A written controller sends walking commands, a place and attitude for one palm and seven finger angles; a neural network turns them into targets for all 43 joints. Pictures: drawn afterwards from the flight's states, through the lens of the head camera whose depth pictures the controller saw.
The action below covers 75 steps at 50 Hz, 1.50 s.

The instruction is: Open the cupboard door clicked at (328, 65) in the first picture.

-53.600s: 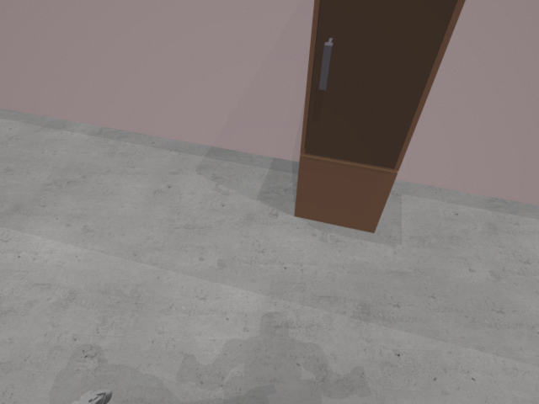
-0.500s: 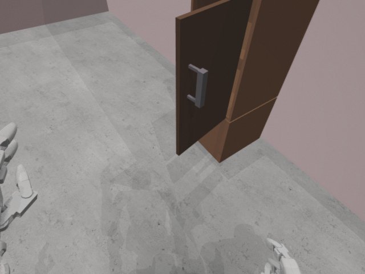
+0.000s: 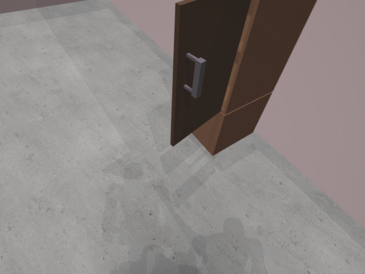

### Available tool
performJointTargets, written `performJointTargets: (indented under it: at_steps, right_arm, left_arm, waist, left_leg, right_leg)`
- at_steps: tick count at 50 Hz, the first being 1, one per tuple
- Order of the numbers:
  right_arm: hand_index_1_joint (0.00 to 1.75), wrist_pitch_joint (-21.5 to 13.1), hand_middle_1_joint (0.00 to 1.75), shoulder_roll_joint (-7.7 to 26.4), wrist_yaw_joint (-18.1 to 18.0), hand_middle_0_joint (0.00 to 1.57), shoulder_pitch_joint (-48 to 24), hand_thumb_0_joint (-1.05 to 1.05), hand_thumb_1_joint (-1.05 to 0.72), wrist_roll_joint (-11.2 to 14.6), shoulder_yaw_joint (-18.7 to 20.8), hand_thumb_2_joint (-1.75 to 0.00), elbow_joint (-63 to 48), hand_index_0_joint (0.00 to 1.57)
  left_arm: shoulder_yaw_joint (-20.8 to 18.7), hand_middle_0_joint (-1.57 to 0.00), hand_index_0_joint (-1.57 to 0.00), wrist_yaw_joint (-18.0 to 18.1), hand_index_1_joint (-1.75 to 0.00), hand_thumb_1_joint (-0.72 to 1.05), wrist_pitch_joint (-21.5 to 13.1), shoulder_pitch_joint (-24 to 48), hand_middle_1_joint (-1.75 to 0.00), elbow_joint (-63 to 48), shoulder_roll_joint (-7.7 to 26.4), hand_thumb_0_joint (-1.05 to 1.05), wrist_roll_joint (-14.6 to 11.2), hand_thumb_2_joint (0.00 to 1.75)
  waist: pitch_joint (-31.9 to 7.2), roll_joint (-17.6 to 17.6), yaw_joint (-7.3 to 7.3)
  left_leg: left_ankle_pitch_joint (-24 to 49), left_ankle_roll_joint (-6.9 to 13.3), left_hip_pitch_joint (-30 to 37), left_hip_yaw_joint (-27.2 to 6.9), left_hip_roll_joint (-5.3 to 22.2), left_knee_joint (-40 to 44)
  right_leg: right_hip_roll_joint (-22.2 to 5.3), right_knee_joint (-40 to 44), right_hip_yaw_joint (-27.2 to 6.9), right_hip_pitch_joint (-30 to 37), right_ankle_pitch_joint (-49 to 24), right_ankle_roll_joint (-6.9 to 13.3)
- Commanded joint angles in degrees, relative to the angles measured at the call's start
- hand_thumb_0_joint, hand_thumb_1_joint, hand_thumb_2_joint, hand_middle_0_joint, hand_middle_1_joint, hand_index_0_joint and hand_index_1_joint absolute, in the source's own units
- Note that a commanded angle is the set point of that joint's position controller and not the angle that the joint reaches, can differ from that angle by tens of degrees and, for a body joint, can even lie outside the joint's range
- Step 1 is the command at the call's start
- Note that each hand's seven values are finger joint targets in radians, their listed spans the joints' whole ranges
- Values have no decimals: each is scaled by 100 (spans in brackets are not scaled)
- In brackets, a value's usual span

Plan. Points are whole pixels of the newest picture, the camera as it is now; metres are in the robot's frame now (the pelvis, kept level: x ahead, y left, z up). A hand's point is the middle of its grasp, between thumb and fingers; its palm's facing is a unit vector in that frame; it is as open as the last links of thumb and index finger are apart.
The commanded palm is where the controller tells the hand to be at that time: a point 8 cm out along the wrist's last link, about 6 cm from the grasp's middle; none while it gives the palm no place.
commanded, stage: let the arm hang, fingers relaxed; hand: left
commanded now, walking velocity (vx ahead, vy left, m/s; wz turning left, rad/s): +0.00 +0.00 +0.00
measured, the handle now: (193, 76) +0.68 +0.00 +0.04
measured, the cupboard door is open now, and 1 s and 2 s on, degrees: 100 100 100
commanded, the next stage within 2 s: look to check the result in 0.70 s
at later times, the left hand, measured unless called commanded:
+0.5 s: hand out of the picture +0.03 +0.18 -0.16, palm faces +0.03 -0.98 -0.20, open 7.4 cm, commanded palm none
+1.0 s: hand out of the picture +0.05 +0.18 -0.16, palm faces +0.03 -0.98 -0.19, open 7.4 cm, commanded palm none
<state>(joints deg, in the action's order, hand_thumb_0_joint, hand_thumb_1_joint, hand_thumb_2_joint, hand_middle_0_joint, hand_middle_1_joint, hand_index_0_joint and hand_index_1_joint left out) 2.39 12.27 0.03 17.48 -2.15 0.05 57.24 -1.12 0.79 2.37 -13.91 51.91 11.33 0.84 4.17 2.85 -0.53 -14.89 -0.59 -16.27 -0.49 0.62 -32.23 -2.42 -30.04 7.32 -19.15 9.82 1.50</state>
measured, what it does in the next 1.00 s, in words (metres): stands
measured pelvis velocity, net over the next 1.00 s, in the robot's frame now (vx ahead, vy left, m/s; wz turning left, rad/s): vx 0.05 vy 0.01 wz -0.02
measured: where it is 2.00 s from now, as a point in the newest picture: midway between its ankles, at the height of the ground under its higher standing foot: outside the picture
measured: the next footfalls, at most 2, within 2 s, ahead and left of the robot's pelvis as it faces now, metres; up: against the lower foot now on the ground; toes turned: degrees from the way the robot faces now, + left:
none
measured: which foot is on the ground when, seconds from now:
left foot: down 0.00-1.00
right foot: down 0.00-1.00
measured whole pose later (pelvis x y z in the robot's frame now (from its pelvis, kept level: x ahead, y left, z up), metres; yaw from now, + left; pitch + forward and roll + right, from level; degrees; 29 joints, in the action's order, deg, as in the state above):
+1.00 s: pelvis +0.05 +0.01 +0.01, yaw -1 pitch -1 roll +0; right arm 0.1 7.8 -1.8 16.1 -1.3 0.1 64.8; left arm -1.2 1.4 -0.2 -15.0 65.6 7.7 0.5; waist 2.9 -1.1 0.1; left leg -14.9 0.0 -7.9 1.1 0.4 -23.9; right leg -2.1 -24.0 5.7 -12.4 10.5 0.5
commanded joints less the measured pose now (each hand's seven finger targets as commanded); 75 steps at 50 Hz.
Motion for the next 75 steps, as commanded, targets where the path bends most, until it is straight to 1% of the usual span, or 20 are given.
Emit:
performJointTargets:
  at_steps: [1, 3, 6, 9, 10, 14, 15, 21, 24, 27, 30, 35, 38, 41, 45, 49, 53, 57, 70, 75]
  right_arm:
    - [30, -160, 30, 504, -97, 20, -5, 0, -90, 56, 145, -90, -259, 20]
    - [30, -128, 30, 456, -111, 20, 213, 0, -90, 55, 164, -90, -108, 20]
    - [30, -112, 30, 381, -119, 20, 521, 0, -90, 62, 187, -90, 73, 20]
    - [30, -97, 30, 264, -126, 20, 757, 0, -90, 52, 185, -90, 238, 20]
    - [30, -107, 30, 266, -128, 20, 791, 0, -90, 53, 180, -90, 269, 20]
    - [30, -154, 30, 137, -144, 20, 809, 0, -90, 48, 145, -90, 386, 20]
    - [30, -167, 30, 140, -146, 20, 775, 0, -90, 57, 147, -90, 395, 20]
    - [30, -238, 30, -1, -170, 20, 656, 0, -90, 76, 96, -90, 496, 20]
    - [30, -246, 30, -39, -184, 20, 610, 0, -90, 80, 88, -90, 540, 20]
    - [30, -241, 30, -89, -189, 20, 621, 0, -90, 81, 85, -90, 563, 20]
    - [30, -231, 30, -68, -196, 20, 594, 0, -90, 87, 87, -90, 561, 20]
    - [30, -252, 30, -31, -208, 20, 537, 0, -90, 101, 97, -90, 553, 20]
    - [30, -274, 30, -15, -217, 20, 505, 0, -90, 103, 91, -90, 583, 20]
    - [30, -276, 30, 6, -224, 20, 447, 0, -90, 110, 86, -90, 596, 20]
    - [30, -285, 30, 78, -235, 20, 375, 0, -90, 123, 87, -90, 618, 20]
    - [30, -278, 30, 65, -239, 20, 366, 0, -90, 112, 66, -90, 671, 20]
    - [30, -287, 30, 76, -241, 20, 331, 0, -90, 108, 55, -90, 701, 20]
    - [30, -291, 30, 90, -242, 20, 292, 0, -90, 109, 48, -90, 722, 20]
    - [30, -281, 30, 167, -250, 20, 226, 0, -90, 116, 50, -90, 734, 20]
    - [30, -287, 30, 177, -256, 20, 229, 0, -90, 114, 47, -90, 734, 20]
  left_arm:
    - [-199, -20, -20, 49, -30, 90, -225, -120, -30, 107, 753, 0, 2, 90]
    - [-196, -20, -20, 46, -30, 90, -232, -130, -30, 309, 739, 0, -3, 90]
    - [-191, -20, -20, 50, -30, 90, -231, -121, -30, 534, 701, 0, -4, 90]
    - [-203, -20, -20, 64, -30, 90, -214, -143, -30, 689, 641, 0, -1, 90]
    - [-203, -20, -20, 76, -30, 90, -222, -186, -30, 734, 621, 0, -2, 90]
    - [-201, -20, -20, 81, -30, 90, -216, -270, -30, 867, 521, 0, -7, 90]
    - [-201, -20, -20, 89, -30, 90, -227, -326, -30, 902, 480, 0, -5, 90]
    - [-166, -20, -20, 109, -30, 90, -254, -425, -30, 1038, 337, 0, -16, 90]
    - [-162, -20, -20, 113, -30, 90, -255, -444, -30, 1074, 274, 0, -15, 90]
    - [-155, -20, -20, 117, -30, 90, -257, -444, -30, 1112, 232, 0, -12, 90]
    - [-152, -20, -20, 123, -30, 90, -269, -474, -30, 1132, 238, 0, -10, 90]
    - [-150, -20, -20, 117, -30, 90, -292, -473, -30, 1153, 230, 0, -16, 90]
    - [-146, -20, -20, 114, -30, 90, -309, -436, -30, 1173, 227, 0, -22, 90]
    - [-136, -20, -20, 116, -30, 90, -318, -451, -30, 1209, 228, 0, -27, 90]
    - [-137, -20, -20, 119, -30, 90, -336, -458, -30, 1225, 250, 0, -27, 90]
    - [-119, -20, -20, 118, -30, 90, -333, -412, -30, 1251, 248, 0, -38, 90]
    - [-112, -20, -20, 120, -30, 90, -330, -392, -30, 1265, 250, 0, -41, 90]
    - [-111, -20, -20, 117, -30, 90, -339, -373, -30, 1257, 298, 0, -41, 90]
    - [-111, -20, -20, 109, -30, 90, -337, -318, -30, 1240, 353, 0, -46, 90]
    - [-112, -20, -20, 109, -30, 90, -344, -332, -30, 1250, 345, 0, -50, 90]
  waist:
    - [-337, -1213, 83]
    - [-120, -804, 67]
    - [79, -148, 10]
    - [162, 109, -34]
    - [98, -19, -32]
    - [116, 53, 15]
    - [74, -102, 36]
    - [59, -316, 90]
    - [143, -416, 104]
    - [204, -338, 85]
    - [230, -487, 82]
    - [60, -352, 73]
    - [-81, -421, 53]
    - [-77, -290, 53]
    - [-62, -355, 63]
    - [-55, -260, 42]
    - [-27, -365, 57]
    - [-45, -296, 66]
    - [57, -332, 77]
    - [-60, -295, 77]
  left_leg:
    - [-693, 235, -618, -452, 373, 1159]
    - [-911, 238, -637, -411, 325, 1163]
    - [-844, 271, -450, -334, 288, 1081]
    - [-864, 298, -301, -259, 238, 988]
    - [-770, 301, -231, -237, 239, 978]
    - [-738, 332, -336, -325, 310, 1174]
    - [-643, 331, -335, -320, 318, 1195]
    - [-251, 310, -328, -386, 420, 1412]
    - [-264, 288, -336, -371, 426, 1484]
    - [-233, 271, -295, -325, 390, 1462]
    - [-144, 257, -211, -269, 385, 1414]
    - [127, 262, 14, -254, 413, 1373]
    - [383, 243, 132, -255, 450, 1373]
    - [561, 235, 222, -231, 455, 1338]
    - [767, 227, 350, -205, 463, 1329]
    - [762, 210, 368, -212, 474, 1372]
    - [874, 202, 403, -197, 492, 1412]
    - [965, 195, 451, -191, 486, 1413]
    - [875, 183, 507, -149, 489, 1454]
    - [884, 189, 558, -149, 495, 1438]
  right_leg:
    - [-445, 884, -827, 946, 1016, 111]
    - [-459, 1066, -897, 796, 1338, 123]
    - [-517, 1273, -940, 490, 1689, 144]
    - [-548, 1405, -995, 210, 2024, 151]
    - [-527, 1369, -988, 207, 1964, 153]
    - [-452, 1207, -896, 338, 1667, 111]
    - [-435, 1152, -859, 404, 1521, 105]
    - [-393, 933, -746, 732, 710, 58]
    - [-381, 926, -724, 789, 561, 36]
    - [-400, 974, -737, 769, 601, 34]
    - [-391, 1023, -731, 764, 539, 45]
    - [-397, 1021, -729, 855, 302, 48]
    - [-419, 972, -698, 969, 49, 39]
    - [-435, 976, -672, 1003, -95, 50]
    - [-431, 988, -665, 1017, -288, 56]
    - [-438, 1015, -678, 1096, -319, 49]
    - [-444, 1012, -651, 1140, -425, 42]
    - [-458, 1019, -655, 1213, -568, 48]
    - [-430, 1125, -673, 1186, -466, 59]
    - [-424, 1136, -683, 1248, -462, 70]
